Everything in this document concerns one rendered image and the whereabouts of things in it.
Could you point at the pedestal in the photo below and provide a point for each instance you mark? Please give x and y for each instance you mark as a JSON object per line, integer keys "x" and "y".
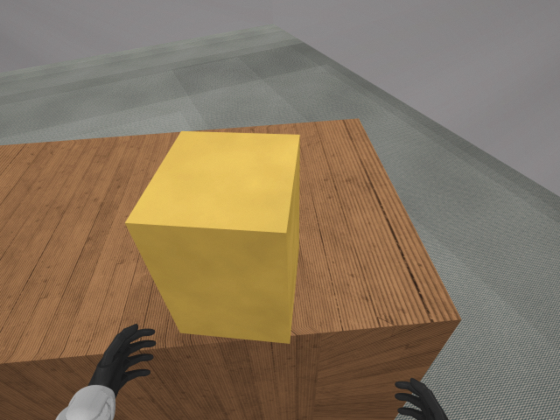
{"x": 370, "y": 308}

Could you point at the left robot forearm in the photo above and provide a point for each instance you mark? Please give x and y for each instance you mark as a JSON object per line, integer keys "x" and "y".
{"x": 94, "y": 402}

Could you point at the carton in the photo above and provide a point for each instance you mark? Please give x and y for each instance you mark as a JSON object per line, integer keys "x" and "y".
{"x": 218, "y": 229}

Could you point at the robot right hand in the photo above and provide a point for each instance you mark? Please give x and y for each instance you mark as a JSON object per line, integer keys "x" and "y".
{"x": 429, "y": 407}

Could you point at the robot left hand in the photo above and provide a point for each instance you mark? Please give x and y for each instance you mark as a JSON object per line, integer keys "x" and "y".
{"x": 110, "y": 371}

